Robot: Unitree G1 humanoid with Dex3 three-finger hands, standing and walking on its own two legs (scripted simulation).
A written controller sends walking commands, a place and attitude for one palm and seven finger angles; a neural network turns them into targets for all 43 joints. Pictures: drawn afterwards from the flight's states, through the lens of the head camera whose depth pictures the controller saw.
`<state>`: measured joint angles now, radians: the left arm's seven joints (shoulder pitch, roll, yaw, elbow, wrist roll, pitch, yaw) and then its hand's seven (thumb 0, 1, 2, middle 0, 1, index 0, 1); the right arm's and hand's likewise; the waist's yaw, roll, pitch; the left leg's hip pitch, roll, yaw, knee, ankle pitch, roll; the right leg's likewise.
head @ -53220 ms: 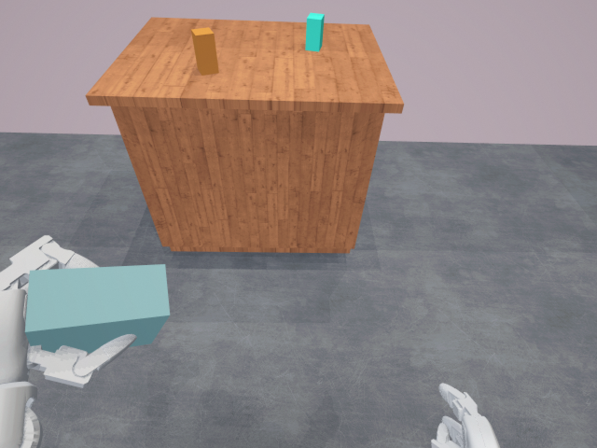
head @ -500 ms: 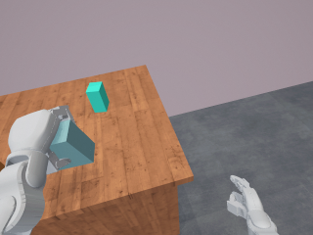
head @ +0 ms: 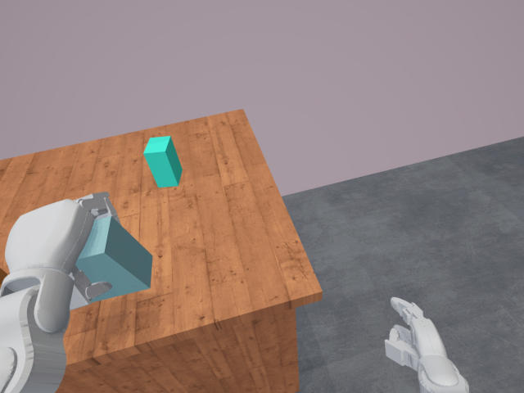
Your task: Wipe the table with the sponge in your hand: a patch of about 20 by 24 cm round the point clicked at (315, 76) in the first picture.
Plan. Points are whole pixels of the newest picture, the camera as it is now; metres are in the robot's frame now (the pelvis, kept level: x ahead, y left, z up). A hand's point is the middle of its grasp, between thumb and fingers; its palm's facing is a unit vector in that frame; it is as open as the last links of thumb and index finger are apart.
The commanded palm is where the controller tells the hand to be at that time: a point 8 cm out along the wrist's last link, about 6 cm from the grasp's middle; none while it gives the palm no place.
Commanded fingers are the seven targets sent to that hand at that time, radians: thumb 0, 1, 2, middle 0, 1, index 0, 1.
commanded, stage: bring the sponge back beside the body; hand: left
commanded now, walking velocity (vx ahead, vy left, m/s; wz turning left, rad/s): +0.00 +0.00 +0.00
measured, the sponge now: (100, 269) +0.22 +0.27 +0.12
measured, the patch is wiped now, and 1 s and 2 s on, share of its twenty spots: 1.00 1.00 1.00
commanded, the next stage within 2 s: step back with the hand held close in 1.12 s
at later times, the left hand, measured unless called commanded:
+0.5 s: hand (80, 265) +0.20 +0.27 +0.16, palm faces +0.15 -0.12 -0.98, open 9.5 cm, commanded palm +0.16 +0.28 +0.24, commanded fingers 0.00 0.10 1.30 -1.20 -1.60 -1.20 -1.60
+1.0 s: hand (69, 270) +0.19 +0.29 +0.16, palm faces +0.15 -0.10 -0.98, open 9.5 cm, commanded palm +0.15 +0.28 +0.23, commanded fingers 0.00 0.10 1.30 -1.20 -1.60 -1.20 -1.60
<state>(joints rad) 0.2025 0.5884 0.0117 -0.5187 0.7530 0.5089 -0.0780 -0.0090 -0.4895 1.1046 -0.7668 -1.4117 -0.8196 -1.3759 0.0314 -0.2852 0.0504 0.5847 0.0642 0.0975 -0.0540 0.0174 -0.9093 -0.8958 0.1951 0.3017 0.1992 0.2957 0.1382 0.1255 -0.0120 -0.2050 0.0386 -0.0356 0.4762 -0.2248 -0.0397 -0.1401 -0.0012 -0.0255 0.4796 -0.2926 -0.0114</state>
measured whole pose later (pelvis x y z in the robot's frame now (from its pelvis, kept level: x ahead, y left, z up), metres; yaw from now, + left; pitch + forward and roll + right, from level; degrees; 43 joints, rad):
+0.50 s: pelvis +0.00 +0.00 +0.00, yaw +0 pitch -3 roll +0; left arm 0.27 0.60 0.03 -0.53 0.76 0.46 -0.07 -0.01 -0.49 1.10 -0.77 -1.41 -0.82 -1.38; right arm 0.05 -0.28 0.05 0.59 0.06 0.08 -0.06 0.02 -0.91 -0.90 0.20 0.30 0.20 0.30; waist 0.14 0.12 -0.01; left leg -0.21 0.04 -0.04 0.49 -0.23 -0.04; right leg -0.14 0.00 -0.03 0.48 -0.29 -0.01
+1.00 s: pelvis +0.00 +0.00 +0.00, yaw +0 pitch -3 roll +0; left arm 0.31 0.61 0.05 -0.54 0.76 0.45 -0.06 -0.01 -0.49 1.10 -0.77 -1.41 -0.82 -1.38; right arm 0.04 -0.27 0.05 0.59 0.05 0.07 -0.06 0.02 -0.91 -0.90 0.20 0.30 0.20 0.30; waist 0.15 0.12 -0.01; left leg -0.20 0.04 -0.04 0.49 -0.23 -0.03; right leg -0.13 0.00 -0.02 0.47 -0.29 -0.01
